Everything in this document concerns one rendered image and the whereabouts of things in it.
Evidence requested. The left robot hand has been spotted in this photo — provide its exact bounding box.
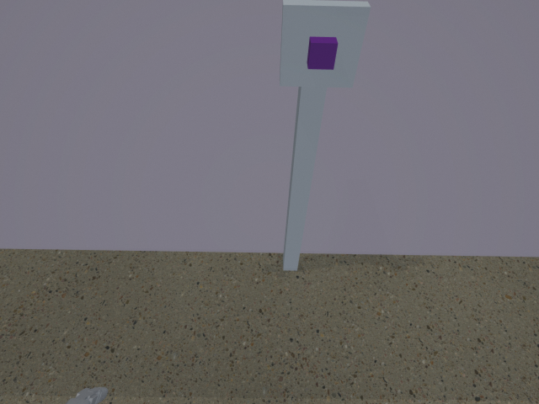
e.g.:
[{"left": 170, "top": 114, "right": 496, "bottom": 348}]
[{"left": 65, "top": 387, "right": 108, "bottom": 404}]

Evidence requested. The button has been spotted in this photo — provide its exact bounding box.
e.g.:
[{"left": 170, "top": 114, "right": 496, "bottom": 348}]
[{"left": 307, "top": 37, "right": 338, "bottom": 70}]

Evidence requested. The panel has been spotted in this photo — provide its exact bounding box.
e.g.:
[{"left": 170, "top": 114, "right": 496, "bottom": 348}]
[{"left": 280, "top": 0, "right": 371, "bottom": 271}]

